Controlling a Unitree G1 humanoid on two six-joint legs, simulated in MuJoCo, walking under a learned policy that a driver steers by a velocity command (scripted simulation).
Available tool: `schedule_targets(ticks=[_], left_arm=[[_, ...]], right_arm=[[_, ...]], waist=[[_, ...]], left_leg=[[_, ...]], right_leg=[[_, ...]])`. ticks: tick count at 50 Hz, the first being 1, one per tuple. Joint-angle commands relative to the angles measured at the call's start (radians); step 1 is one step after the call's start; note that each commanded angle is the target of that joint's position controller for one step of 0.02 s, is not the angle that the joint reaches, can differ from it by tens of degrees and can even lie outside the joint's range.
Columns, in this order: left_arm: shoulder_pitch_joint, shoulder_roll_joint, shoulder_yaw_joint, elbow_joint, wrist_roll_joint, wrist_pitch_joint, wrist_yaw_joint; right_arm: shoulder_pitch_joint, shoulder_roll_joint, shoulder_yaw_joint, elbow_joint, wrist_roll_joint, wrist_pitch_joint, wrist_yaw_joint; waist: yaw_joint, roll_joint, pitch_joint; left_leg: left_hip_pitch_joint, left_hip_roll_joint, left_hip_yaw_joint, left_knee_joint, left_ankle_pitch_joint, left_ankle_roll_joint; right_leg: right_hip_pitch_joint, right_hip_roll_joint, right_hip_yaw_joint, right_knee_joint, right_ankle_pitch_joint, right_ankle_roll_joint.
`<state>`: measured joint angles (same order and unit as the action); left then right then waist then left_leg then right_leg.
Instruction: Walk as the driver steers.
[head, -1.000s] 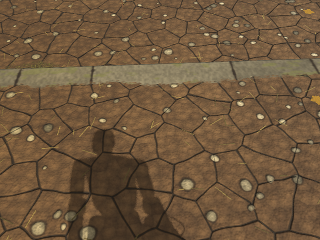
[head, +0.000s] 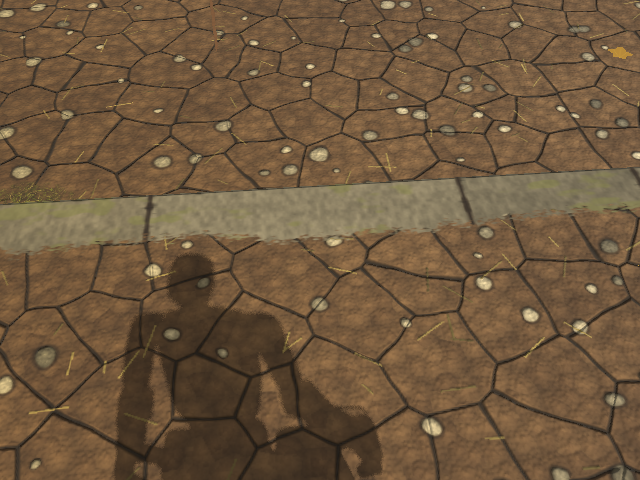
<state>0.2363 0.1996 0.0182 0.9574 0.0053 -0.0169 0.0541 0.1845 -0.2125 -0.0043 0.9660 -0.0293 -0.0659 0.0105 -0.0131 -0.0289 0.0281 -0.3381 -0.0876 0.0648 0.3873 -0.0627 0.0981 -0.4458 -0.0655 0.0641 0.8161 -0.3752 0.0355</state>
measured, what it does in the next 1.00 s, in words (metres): walks ahead: right foot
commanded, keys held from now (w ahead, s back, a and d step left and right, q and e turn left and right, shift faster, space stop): no key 0.30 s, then w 0.70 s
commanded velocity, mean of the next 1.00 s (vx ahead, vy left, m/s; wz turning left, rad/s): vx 0.25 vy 0.00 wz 0.00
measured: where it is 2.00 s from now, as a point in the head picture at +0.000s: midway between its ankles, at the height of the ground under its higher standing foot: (299, 295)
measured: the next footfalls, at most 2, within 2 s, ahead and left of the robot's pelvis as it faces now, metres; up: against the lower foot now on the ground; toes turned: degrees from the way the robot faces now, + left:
right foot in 0.08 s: +0.09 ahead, -0.14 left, +0.00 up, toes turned +0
right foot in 1.06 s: +0.54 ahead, -0.12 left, +0.00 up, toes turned -1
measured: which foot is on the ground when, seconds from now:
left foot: down 0.00-1.00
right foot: up 0.00-0.06, down 0.08-0.56, up 0.58-1.00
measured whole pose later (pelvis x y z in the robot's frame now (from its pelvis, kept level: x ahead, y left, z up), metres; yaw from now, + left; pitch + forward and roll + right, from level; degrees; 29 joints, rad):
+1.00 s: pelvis +0.31 -0.01 -0.01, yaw +1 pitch +2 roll +0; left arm -0.07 0.21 0.03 0.84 -0.03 -0.10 -0.04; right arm 0.49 -0.20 -0.02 1.08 0.01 -0.08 -0.01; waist -0.10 -0.03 0.03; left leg 0.17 -0.03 0.03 0.17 -0.38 0.03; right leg -0.62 -0.04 -0.04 0.54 0.02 -0.07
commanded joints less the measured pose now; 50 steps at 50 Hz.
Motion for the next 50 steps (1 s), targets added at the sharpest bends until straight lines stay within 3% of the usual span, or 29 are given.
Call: schedule_targets(ticks=[1,3,4,5,6,7,8,9,11,12,15,17,19,22,23,25,27,28,29,30,31,32,34,36,39,42,47,49,50], left_arm=[[0.166,0.064,0.018,0.022,0.004,0.027,0.004],[0.157,0.057,0.020,0.032,0.017,0.029,-0.001],[0.159,0.054,0.018,0.033,0.025,0.027,-0.002],[0.158,0.076,0.019,0.029,0.027,0.024,-0.001],[0.124,0.144,0.038,0.049,0.011,0.018,-0.002],[0.099,0.097,0.030,0.046,0.008,0.005,-0.005],[0.082,0.077,0.026,0.049,0.011,-0.007,-0.005],[0.058,0.080,0.030,0.047,0.007,-0.016,-0.007],[0.058,0.067,0.030,0.049,0.000,-0.030,-0.007],[0.078,0.061,0.030,0.055,-0.003,-0.033,-0.007],[0.112,0.058,0.029,0.071,-0.004,-0.035,-0.008],[0.157,0.086,0.040,0.085,-0.012,-0.030,-0.009],[0.180,0.110,0.050,0.078,-0.022,-0.035,-0.010],[0.229,0.163,0.069,0.085,-0.033,-0.066,-0.017],[0.220,0.154,0.069,0.080,-0.029,-0.073,-0.019],[0.177,0.141,0.066,0.064,-0.032,-0.077,-0.028],[0.100,0.142,0.066,0.038,-0.040,-0.067,-0.035],[0.045,0.135,0.063,0.014,-0.038,-0.069,-0.036],[0.025,0.061,0.045,-0.017,-0.035,-0.081,-0.037],[0.010,0.044,0.038,-0.035,-0.030,-0.098,-0.038],[0.008,0.085,0.049,-0.033,-0.044,-0.108,-0.045],[0.014,0.089,0.049,-0.026,-0.049,-0.111,-0.054],[-0.010,0.099,0.061,-0.025,-0.033,-0.110,-0.053],[-0.018,0.077,0.063,-0.026,-0.030,-0.097,-0.057],[-0.133,0.052,0.052,-0.075,-0.023,-0.084,-0.059],[-0.279,0.036,0.034,-0.131,-0.026,-0.088,-0.066],[-0.401,0.066,0.026,-0.185,-0.038,-0.092,-0.091],[-0.387,0.092,0.033,-0.194,-0.036,-0.099,-0.101],[-0.342,0.115,0.043,-0.187,-0.034,-0.101,-0.102]], right_arm=[[-0.074,-0.143,-0.029,-0.066,0.019,0.003,-0.022],[-0.059,-0.113,-0.020,-0.055,0.032,0.014,-0.029],[-0.029,-0.093,-0.013,-0.041,0.035,0.017,-0.029],[-0.009,-0.094,-0.014,-0.035,0.037,0.018,-0.029],[0.049,-0.094,-0.023,-0.028,0.040,0.025,-0.035],[0.043,-0.098,-0.023,-0.017,0.027,0.029,-0.043],[0.050,-0.090,-0.024,-0.013,0.023,0.032,-0.046],[0.065,-0.076,-0.022,0.001,0.019,0.036,-0.049],[0.073,-0.075,-0.022,0.016,0.014,0.039,-0.048],[0.066,-0.077,-0.023,0.020,0.017,0.038,-0.046],[0.048,-0.068,-0.021,0.029,0.025,0.031,-0.041],[0.066,-0.078,-0.027,0.046,0.037,0.031,-0.040],[0.047,-0.078,-0.030,0.039,0.045,0.021,-0.036],[-0.015,-0.031,-0.020,0.007,0.052,-0.022,-0.017],[-0.027,-0.040,-0.023,0.001,0.052,-0.033,-0.010],[-0.003,-0.048,-0.028,0.007,0.060,-0.045,-0.001],[0.131,-0.063,-0.044,0.068,0.062,-0.042,-0.002],[0.249,-0.102,-0.062,0.106,0.055,-0.037,-0.006],[0.384,-0.206,-0.093,0.133,0.059,-0.033,-0.012],[0.460,-0.217,-0.089,0.140,0.047,-0.040,-0.004],[0.371,-0.150,-0.064,0.119,0.033,-0.049,-0.006],[0.287,-0.111,-0.051,0.088,0.033,-0.055,-0.002],[0.212,-0.093,-0.037,0.062,0.035,-0.052,0.009],[0.245,-0.069,-0.025,0.073,0.028,-0.038,0.007],[0.278,-0.106,-0.027,0.078,0.024,-0.028,-0.010],[0.283,-0.130,-0.031,0.068,0.025,-0.025,-0.024],[0.343,-0.137,-0.043,0.096,0.043,-0.024,-0.025],[0.325,-0.150,-0.052,0.093,0.041,-0.018,-0.026],[0.312,-0.164,-0.057,0.089,0.039,-0.015,-0.026]], waist=[[0.061,0.133,-0.091],[0.069,0.108,-0.043],[0.068,0.081,-0.015],[0.050,0.036,0.026],[-0.015,-0.113,0.058],[-0.008,-0.131,0.063],[-0.020,-0.140,0.049],[-0.030,-0.124,0.040],[-0.022,-0.058,0.024],[-0.010,-0.021,0.020],[0.008,0.004,-0.009],[0.020,-0.001,-0.031],[0.036,-0.014,0.040],[0.053,-0.128,0.095],[0.048,-0.117,0.093],[0.010,-0.092,0.070],[-0.060,-0.069,0.036],[-0.108,-0.010,0.014],[-0.143,0.240,-0.020],[-0.160,0.332,-0.050],[-0.097,0.192,-0.002],[-0.060,0.123,0.018],[-0.022,0.062,0.038],[-0.013,0.093,0.028],[-0.024,0.085,0.059],[-0.052,0.093,0.088],[-0.062,0.104,0.123],[-0.028,0.112,0.091],[0.003,0.132,0.045]], left_leg=[[-0.144,0.265,-0.240,-0.212,-0.360,0.128],[-0.190,0.238,-0.239,-0.204,-0.508,0.070],[-0.194,0.216,-0.233,-0.186,-0.557,0.029],[-0.183,0.182,-0.208,-0.122,-0.521,-0.005],[-0.084,0.102,-0.105,-0.082,-0.413,-0.028],[0.027,0.092,-0.086,-0.018,-0.323,-0.042],[0.084,0.090,-0.078,0.010,-0.266,-0.041],[0.119,0.095,-0.076,0.022,-0.232,-0.038],[0.109,0.104,-0.081,0.018,-0.211,-0.028],[0.094,0.109,-0.088,0.012,-0.209,-0.022],[0.087,0.111,-0.088,0.021,-0.136,-0.021],[0.072,0.077,-0.055,0.072,-0.330,-0.009],[-0.043,0.073,-0.057,0.121,-0.501,0.009],[-0.229,0.077,-0.023,0.305,-0.322,0.017],[-0.248,0.100,-0.042,0.329,-0.314,0.026],[-0.176,0.105,-0.032,0.256,-0.336,0.037],[0.139,0.067,-0.002,0.118,-0.231,0.032],[0.295,0.111,-0.089,0.071,-0.219,0.045],[0.483,0.296,-0.410,-0.085,-0.293,0.135],[0.570,0.462,-0.738,-0.198,-0.262,0.231],[0.535,0.477,-0.690,-0.173,-0.240,0.214],[0.486,0.435,-0.570,-0.173,-0.195,0.175],[0.409,0.362,-0.387,-0.201,-0.031,0.113],[0.366,0.308,-0.269,-0.214,0.120,0.086],[0.330,0.290,-0.204,-0.244,0.217,0.093],[0.262,0.261,-0.149,-0.277,0.190,0.077],[0.375,0.317,-0.136,-0.266,0.193,0.079],[0.444,0.335,-0.120,-0.193,0.370,0.063],[0.468,0.338,-0.113,-0.128,0.541,0.053]], right_leg=[[0.265,0.018,-0.045,-0.133,0.115,-0.012],[0.311,0.031,-0.064,-0.231,0.132,-0.039],[0.313,0.011,-0.041,-0.310,0.141,-0.060],[0.276,-0.038,0.014,-0.397,0.099,-0.087],[0.114,-0.028,0.032,-0.440,-0.101,-0.112],[0.023,-0.016,0.037,-0.500,-0.187,-0.107],[-0.002,-0.019,0.041,-0.528,-0.195,-0.093],[-0.006,-0.013,0.036,-0.526,-0.153,-0.079],[0.042,-0.003,0.021,-0.490,-0.066,-0.070],[0.074,0.005,0.009,-0.473,-0.014,-0.069],[0.148,0.013,-0.007,-0.430,0.113,-0.075],[0.165,0.023,-0.007,-0.424,-0.071,-0.107],[0.154,-0.031,0.077,-0.470,-0.281,-0.168],[0.288,-0.241,0.365,-0.594,-0.277,-0.282],[0.307,-0.270,0.387,-0.589,-0.184,-0.292],[0.308,-0.244,0.309,-0.550,-0.023,-0.259],[0.140,-0.138,0.155,-0.483,0.051,-0.189],[0.027,-0.065,0.062,-0.339,0.170,-0.145],[-0.182,0.077,-0.114,0.004,0.172,-0.070],[-0.356,0.123,-0.060,0.264,-0.126,-0.060],[-0.439,0.052,0.017,0.417,-0.107,-0.089],[-0.446,0.008,0.023,0.443,-0.004,-0.113],[-0.411,-0.049,-0.005,0.360,0.151,-0.124],[-0.351,-0.056,-0.042,0.303,0.206,-0.107],[-0.368,-0.049,-0.073,0.154,0.293,-0.073],[-0.276,-0.013,-0.105,-0.094,0.415,-0.060],[-0.243,0.009,-0.101,-0.259,0.438,-0.092],[-0.187,0.030,-0.108,-0.293,0.384,-0.124],[-0.105,0.057,-0.125,-0.290,0.350,-0.140]])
